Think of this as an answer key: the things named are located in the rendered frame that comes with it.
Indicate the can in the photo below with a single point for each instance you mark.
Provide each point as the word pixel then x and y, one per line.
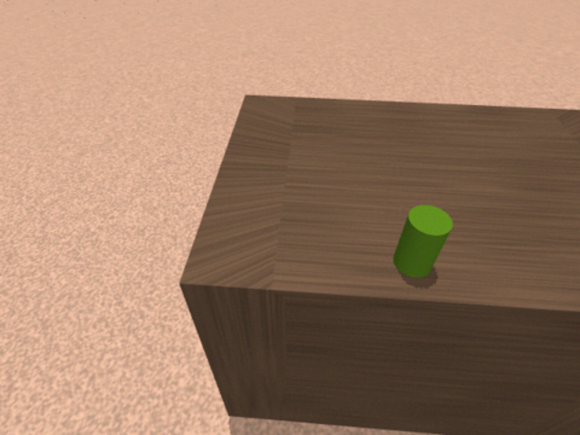
pixel 423 236

